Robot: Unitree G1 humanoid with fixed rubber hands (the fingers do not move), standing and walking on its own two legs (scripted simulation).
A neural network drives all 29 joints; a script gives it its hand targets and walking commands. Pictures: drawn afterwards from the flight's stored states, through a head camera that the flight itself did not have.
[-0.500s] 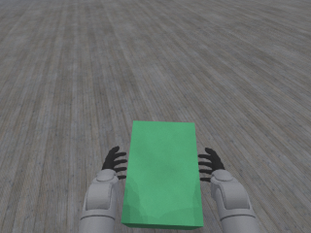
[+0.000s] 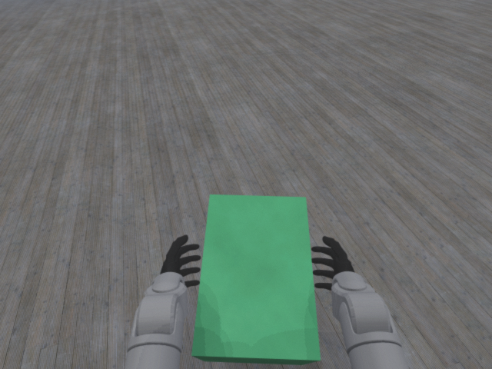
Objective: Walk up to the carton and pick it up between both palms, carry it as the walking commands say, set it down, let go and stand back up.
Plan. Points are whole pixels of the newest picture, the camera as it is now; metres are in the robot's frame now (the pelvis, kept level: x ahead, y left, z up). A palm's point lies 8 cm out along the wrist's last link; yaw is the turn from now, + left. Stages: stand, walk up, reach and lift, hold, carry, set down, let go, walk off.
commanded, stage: carry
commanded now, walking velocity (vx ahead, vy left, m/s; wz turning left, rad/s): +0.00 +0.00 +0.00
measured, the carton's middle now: (255, 279) +0.34 +0.00 -0.06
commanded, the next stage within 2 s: hold in 0.22 s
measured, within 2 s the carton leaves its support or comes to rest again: neither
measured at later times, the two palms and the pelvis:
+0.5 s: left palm (148, 291) +0.26 +0.17 +0.05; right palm (330, 280) +0.27 -0.11 +0.04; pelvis -0.02 +0.01 +0.01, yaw +3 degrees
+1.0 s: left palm (158, 276) +0.28 +0.16 +0.06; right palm (336, 268) +0.28 -0.13 +0.06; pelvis -0.02 +0.01 +0.01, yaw +4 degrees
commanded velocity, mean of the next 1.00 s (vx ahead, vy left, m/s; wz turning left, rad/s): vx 0.00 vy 0.00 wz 0.00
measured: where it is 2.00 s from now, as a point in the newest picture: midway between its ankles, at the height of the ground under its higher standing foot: outside the picture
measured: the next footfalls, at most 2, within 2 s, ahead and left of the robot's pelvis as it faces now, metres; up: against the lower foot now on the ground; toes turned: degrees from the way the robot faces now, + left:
none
